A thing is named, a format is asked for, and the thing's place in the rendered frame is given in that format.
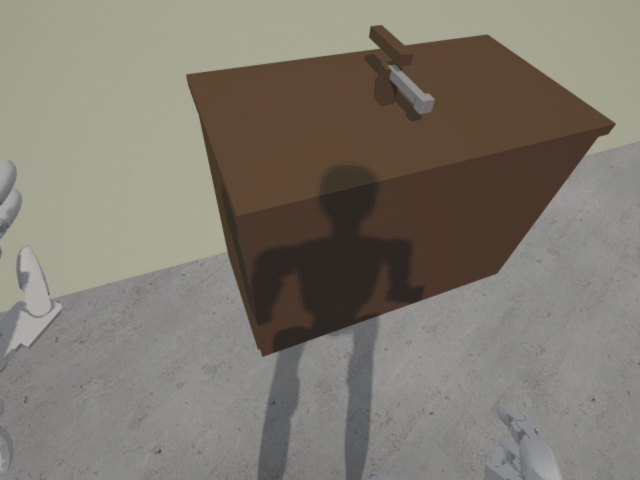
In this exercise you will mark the robot right hand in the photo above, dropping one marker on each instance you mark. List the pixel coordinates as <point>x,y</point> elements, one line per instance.
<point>533,460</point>

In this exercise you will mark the robot left hand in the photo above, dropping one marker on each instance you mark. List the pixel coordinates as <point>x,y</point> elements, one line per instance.
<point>26,321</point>

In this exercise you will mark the counter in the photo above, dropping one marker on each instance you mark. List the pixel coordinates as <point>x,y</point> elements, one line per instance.
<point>339,202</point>

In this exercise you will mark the tap lever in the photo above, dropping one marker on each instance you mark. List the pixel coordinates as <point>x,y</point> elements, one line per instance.
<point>423,103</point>

